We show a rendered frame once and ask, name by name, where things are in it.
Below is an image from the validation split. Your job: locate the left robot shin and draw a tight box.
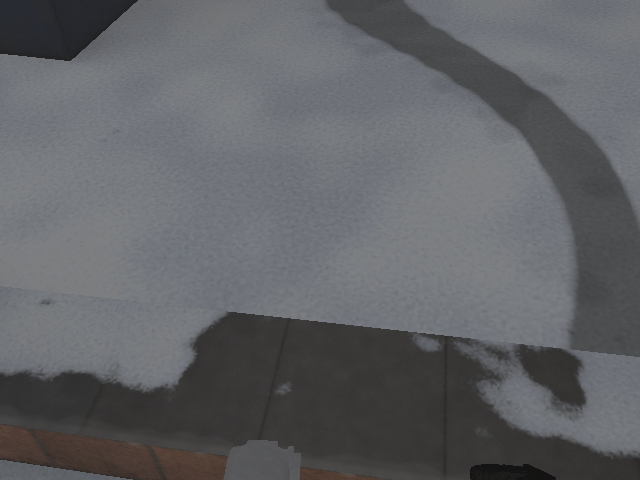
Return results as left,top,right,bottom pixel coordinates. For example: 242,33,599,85
225,446,240,472

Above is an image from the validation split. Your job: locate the robot left thigh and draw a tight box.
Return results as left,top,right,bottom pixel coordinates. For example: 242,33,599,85
223,440,301,480

